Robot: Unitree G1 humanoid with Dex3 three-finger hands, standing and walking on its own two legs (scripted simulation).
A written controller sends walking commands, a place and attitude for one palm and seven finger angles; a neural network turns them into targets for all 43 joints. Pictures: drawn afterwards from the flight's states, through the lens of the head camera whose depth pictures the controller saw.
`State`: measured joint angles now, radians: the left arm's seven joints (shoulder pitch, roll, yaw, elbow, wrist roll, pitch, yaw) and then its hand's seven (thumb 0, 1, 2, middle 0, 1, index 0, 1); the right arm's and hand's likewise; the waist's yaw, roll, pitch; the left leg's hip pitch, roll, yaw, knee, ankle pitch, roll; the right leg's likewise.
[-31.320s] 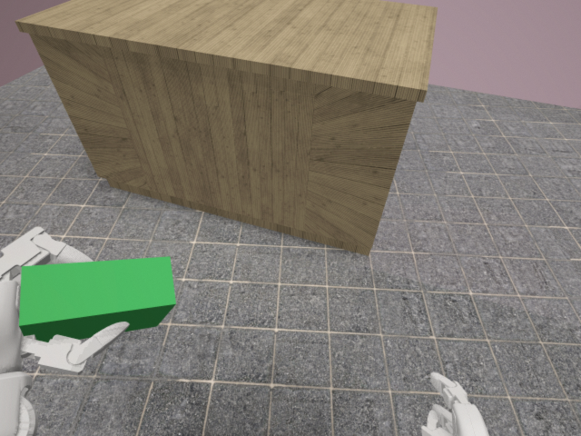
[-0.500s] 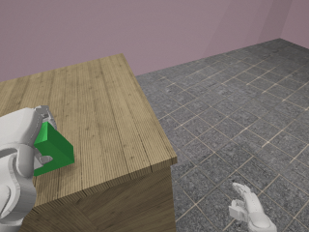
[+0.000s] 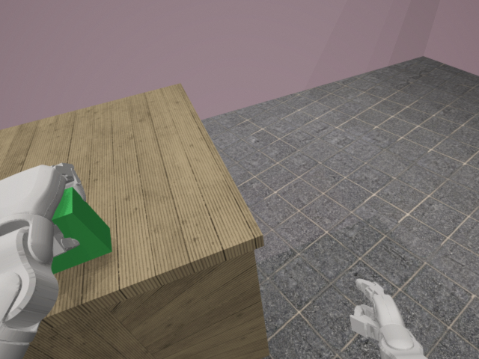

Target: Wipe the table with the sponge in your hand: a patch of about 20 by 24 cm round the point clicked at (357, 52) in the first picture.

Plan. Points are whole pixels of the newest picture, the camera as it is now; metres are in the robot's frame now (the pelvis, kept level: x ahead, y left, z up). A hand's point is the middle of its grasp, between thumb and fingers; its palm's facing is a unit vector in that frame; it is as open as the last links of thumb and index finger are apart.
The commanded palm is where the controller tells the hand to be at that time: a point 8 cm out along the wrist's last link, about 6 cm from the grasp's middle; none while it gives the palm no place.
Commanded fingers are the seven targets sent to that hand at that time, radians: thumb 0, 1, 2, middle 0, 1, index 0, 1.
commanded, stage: lower the sponge onto the table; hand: left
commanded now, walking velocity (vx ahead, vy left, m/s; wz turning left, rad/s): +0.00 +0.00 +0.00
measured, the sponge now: (68, 239) +0.23 +0.33 +0.12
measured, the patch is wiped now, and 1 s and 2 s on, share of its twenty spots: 0.05 0.05 0.05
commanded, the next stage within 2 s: wipe forward along the first lane in 1.14 s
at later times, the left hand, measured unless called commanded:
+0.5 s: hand (68, 222) +0.24 +0.32 +0.16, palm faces +0.09 -0.04 -1.00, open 9.3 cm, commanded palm +0.20 +0.32 +0.22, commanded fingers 0.00 0.10 1.30 -1.20 -1.60 -1.20 -1.60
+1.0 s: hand (71, 231) +0.24 +0.32 +0.14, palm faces +0.06 -0.04 -1.00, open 9.3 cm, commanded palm +0.20 +0.32 +0.20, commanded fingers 0.00 0.10 1.30 -1.20 -1.60 -1.20 -1.60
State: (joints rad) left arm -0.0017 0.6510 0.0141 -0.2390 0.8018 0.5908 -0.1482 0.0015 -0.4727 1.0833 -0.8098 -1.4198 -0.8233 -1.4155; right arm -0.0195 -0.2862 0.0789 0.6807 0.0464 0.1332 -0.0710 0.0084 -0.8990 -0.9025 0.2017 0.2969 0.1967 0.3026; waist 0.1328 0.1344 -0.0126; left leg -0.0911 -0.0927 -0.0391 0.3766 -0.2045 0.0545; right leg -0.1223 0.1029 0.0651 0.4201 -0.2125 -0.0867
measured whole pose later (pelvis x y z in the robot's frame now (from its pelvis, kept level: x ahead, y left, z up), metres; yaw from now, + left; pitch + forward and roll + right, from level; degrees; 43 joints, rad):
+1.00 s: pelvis +0.02 +0.00 +0.00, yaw +1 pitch -3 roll +1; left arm 0.10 0.61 0.01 -0.20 0.83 0.50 -0.09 0.00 -0.47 1.08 -0.81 -1.42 -0.82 -1.42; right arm 0.00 -0.29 0.06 0.68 0.03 0.12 -0.09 0.01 -0.90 -0.90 0.20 0.30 0.20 0.30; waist 0.13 0.12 -0.01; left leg -0.10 -0.09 -0.05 0.40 -0.24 0.06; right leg -0.12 0.10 0.06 0.43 -0.24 -0.09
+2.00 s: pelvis +0.01 -0.02 -0.01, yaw +2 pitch +0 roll +1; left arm -0.23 0.67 0.07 0.30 0.87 0.27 -0.10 0.00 -0.51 1.10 -0.85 -1.40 -0.86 -1.39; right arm 0.11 -0.31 0.04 0.74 0.05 0.10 -0.12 0.01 -0.90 -0.90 0.20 0.30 0.20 0.30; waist 0.09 0.09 -0.03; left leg -0.22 -0.08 -0.08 0.48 -0.26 0.03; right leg -0.23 0.12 0.02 0.49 -0.26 -0.11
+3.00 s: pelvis +0.01 -0.02 -0.02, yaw +2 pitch +11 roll +0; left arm -0.71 0.90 0.13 1.02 1.01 -0.06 -0.08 0.01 -0.52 1.12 -0.85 -1.41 -0.86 -1.41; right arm 0.28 -0.34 0.00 0.73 0.08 0.14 -0.12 0.00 -0.90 -0.90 0.20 0.30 0.20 0.30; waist -0.02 0.07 -0.09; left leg -0.49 -0.06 -0.08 0.61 -0.30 0.03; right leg -0.47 0.15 0.00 0.55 -0.26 -0.12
